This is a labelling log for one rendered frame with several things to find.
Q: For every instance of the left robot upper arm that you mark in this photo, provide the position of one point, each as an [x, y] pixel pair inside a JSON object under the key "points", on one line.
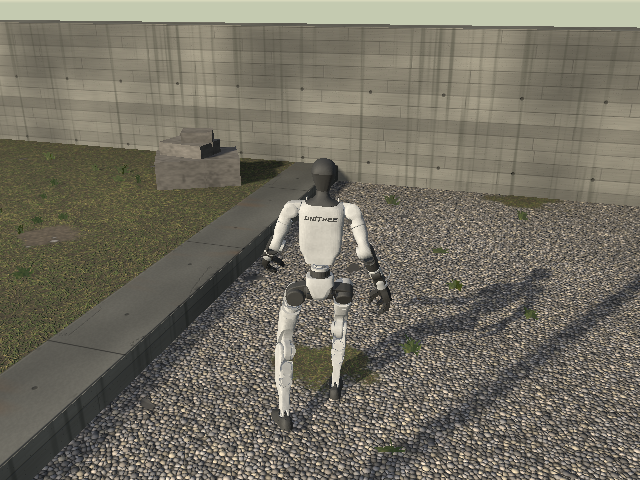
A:
{"points": [[290, 210]]}

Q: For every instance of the left robot shin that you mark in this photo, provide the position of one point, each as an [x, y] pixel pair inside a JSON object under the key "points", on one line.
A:
{"points": [[283, 379]]}

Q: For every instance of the right robot upper arm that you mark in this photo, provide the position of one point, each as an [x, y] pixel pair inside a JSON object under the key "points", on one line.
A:
{"points": [[358, 226]]}

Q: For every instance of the robot left forearm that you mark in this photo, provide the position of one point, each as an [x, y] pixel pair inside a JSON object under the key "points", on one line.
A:
{"points": [[269, 254]]}

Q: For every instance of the robot right hand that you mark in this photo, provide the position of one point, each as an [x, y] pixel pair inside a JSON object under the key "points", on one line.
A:
{"points": [[385, 298]]}

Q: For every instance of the robot left foot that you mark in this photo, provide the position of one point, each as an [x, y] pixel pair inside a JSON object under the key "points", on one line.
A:
{"points": [[285, 423]]}

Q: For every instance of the robot right forearm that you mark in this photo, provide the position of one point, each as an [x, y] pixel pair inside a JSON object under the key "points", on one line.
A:
{"points": [[375, 270]]}

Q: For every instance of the robot left hand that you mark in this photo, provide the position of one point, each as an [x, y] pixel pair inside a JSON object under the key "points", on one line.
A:
{"points": [[267, 266]]}

